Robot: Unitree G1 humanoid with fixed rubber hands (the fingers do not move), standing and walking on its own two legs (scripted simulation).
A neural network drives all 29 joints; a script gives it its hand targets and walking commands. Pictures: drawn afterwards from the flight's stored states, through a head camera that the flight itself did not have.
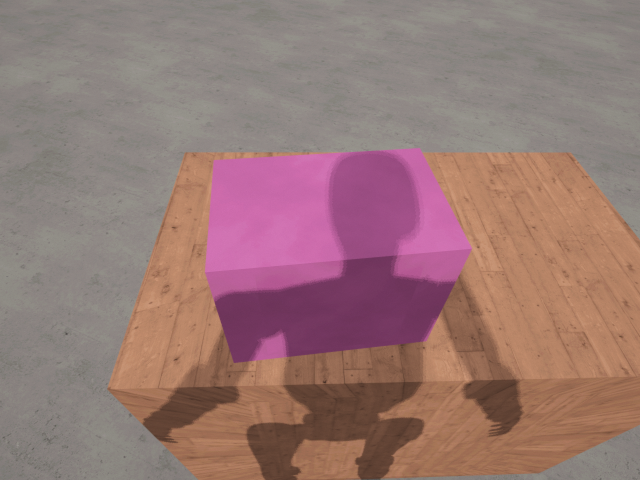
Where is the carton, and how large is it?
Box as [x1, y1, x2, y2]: [205, 148, 471, 362]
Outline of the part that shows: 419,148 214,160 205,273 234,362 426,340 471,247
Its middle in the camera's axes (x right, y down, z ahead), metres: +0.01 +0.03 +0.57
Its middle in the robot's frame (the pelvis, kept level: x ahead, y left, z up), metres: +0.42 -0.01 +0.03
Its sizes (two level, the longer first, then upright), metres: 0.297 0.195 0.224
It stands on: a pedestal, 0.69 m high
